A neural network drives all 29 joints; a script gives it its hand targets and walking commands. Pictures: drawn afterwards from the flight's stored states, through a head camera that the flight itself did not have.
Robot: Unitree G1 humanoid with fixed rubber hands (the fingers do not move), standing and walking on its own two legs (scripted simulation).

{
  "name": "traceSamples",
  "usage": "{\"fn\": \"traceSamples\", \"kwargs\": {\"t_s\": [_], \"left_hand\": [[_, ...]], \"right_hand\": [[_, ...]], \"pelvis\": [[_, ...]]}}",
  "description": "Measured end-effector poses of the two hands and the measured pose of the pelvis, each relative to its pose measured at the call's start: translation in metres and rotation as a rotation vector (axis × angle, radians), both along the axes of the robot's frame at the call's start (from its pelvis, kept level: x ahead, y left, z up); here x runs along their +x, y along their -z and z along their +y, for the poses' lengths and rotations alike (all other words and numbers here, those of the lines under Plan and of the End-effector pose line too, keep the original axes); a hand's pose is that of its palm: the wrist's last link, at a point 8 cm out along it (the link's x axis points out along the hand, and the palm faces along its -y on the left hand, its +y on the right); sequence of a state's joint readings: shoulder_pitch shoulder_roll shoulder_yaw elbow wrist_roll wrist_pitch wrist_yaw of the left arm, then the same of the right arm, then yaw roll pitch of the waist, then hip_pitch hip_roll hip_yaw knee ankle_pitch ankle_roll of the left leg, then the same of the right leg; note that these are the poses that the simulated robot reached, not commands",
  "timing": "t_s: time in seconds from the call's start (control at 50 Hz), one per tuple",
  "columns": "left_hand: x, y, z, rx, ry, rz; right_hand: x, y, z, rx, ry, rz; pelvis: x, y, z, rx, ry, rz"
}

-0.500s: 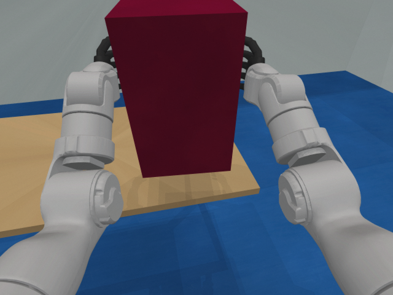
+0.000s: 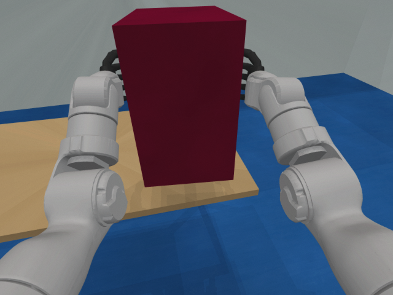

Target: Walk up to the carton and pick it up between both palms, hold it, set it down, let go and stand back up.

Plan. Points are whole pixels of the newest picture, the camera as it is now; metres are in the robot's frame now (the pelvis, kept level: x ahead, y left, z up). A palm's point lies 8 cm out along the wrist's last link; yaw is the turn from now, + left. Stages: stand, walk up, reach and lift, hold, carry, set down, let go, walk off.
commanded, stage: hold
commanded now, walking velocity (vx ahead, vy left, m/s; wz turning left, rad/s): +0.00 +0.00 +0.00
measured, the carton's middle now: (182, 89) +0.45 +0.01 +0.27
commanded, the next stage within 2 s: none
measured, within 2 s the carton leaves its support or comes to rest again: neither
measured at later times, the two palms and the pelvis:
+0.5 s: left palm (108, 72) +0.39 +0.14 +0.33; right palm (257, 73) +0.38 -0.13 +0.32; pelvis +0.00 +0.00 +0.00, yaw +0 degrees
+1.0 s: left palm (112, 82) +0.39 +0.14 +0.31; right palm (257, 82) +0.38 -0.13 +0.31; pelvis +0.00 +0.00 +0.00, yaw +0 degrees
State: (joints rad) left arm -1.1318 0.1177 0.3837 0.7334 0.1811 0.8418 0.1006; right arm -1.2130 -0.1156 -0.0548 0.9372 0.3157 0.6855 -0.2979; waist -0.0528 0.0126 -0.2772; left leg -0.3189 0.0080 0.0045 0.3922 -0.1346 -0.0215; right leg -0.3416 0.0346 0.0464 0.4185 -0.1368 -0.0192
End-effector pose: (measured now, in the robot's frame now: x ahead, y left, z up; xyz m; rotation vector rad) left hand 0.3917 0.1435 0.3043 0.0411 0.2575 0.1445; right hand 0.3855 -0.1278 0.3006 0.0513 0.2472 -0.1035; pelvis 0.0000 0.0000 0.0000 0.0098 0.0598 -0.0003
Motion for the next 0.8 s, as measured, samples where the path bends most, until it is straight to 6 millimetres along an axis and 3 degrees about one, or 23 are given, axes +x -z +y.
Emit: {"fn": "traceSamples", "kwargs": {"t_s": [0.06,0.2,0.36,0.5,0.66,0.8], "left_hand": [[0.002,-0.002,0.0,0.006,0.005,-0.009],[-0.002,-0.028,0.004,-0.014,0.001,-0.106],[0.001,-0.003,0.0,0.004,0.01,0.001],[-0.001,-0.024,-0.003,0.012,0.01,-0.084],[0.002,-0.009,-0.006,0.011,0.012,-0.015],[-0.002,-0.028,-0.002,-0.006,0.006,-0.094]], "right_hand": [[0.001,-0.002,0.0,-0.013,-0.001,-0.009],[-0.003,-0.029,0.003,-0.022,-0.002,-0.103],[0.0,-0.004,0.0,-0.017,0.001,0.006],[-0.002,-0.023,-0.003,-0.004,0.004,-0.077],[0.0,-0.008,-0.006,0.003,0.008,-0.006],[-0.003,-0.027,-0.002,-0.009,0.002,-0.084]], "pelvis": [[0.0,0.0,0.0,0.0,0.0,0.0],[0.004,0.0,0.0,0.0,0.0,0.005],[0.001,0.0,0.0,0.0,0.0,0.002],[0.003,0.0,0.0,0.0,0.0,0.004],[0.003,0.0,0.0,0.0,0.0,0.004],[0.004,0.0,0.0,0.0,0.0,0.005]]}}
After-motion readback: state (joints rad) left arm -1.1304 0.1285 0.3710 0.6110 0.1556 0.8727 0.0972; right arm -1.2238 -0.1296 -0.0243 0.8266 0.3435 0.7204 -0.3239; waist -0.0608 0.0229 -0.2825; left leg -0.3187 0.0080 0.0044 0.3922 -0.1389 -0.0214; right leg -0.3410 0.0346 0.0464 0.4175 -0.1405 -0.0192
